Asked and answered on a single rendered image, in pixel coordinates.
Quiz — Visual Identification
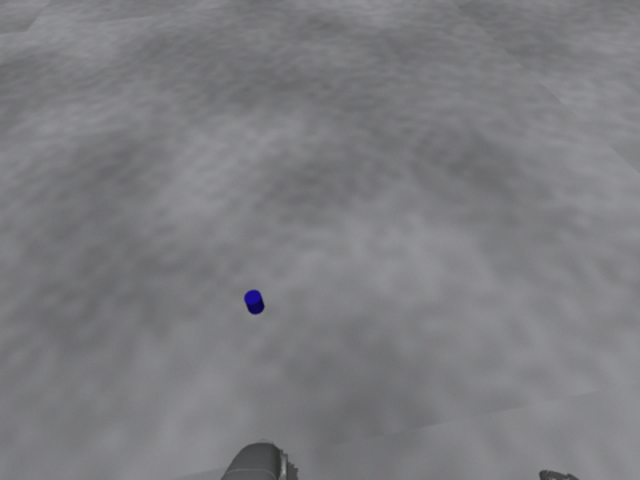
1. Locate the tin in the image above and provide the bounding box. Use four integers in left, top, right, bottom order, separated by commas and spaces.
244, 290, 264, 314

